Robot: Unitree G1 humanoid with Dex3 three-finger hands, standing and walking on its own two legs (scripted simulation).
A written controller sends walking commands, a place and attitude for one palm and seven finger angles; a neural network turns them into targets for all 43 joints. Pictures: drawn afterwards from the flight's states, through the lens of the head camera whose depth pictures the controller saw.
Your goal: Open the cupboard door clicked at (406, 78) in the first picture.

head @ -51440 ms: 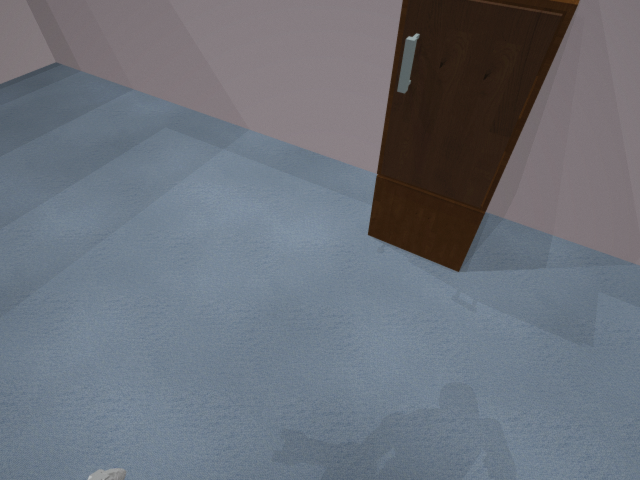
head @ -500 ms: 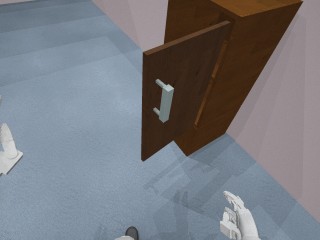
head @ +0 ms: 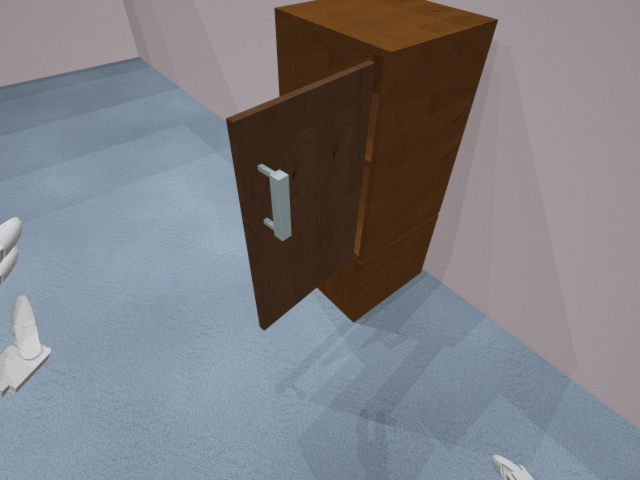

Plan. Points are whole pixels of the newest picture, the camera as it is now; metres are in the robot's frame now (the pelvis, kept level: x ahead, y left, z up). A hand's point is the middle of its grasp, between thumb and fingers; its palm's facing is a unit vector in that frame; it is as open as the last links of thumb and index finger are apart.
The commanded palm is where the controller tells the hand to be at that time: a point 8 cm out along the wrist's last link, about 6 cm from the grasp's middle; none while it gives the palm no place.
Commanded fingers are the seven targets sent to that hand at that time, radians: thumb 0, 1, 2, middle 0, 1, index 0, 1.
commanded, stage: stop stepping back and stand still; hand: left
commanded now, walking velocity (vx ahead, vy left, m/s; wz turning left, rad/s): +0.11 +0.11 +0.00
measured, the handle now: (273, 202) +0.59 +0.12 +0.02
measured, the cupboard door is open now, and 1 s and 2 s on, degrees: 97 97 97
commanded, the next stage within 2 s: let the arm hang, fingers relaxed in 0.16 s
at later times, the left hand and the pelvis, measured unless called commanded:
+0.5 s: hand out of the picture +0.08 +0.23 -0.15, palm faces +0.06 -0.97 -0.23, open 7.4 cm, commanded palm none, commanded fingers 0.00 0.90 0.90 -0.20 -0.30 -0.20 -0.30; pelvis -0.02 +0.04 -0.01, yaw +4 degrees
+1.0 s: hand out of the picture -0.11 +0.22 -0.17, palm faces +0.11 -0.97 -0.22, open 7.3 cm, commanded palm none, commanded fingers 0.00 0.90 0.90 -0.20 -0.30 -0.20 -0.30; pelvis -0.03 +0.05 +0.00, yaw +4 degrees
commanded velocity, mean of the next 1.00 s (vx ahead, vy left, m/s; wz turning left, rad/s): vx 0.00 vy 0.01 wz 0.00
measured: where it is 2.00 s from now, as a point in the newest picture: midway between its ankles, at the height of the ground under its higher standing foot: outside the picture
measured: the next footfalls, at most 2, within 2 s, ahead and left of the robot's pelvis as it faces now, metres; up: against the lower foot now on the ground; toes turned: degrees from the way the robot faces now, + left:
left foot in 0.18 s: +0.07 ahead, +0.16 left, +0.00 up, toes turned +5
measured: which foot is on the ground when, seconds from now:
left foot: up 0.00-0.16, down 0.18-1.00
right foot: down 0.00-1.00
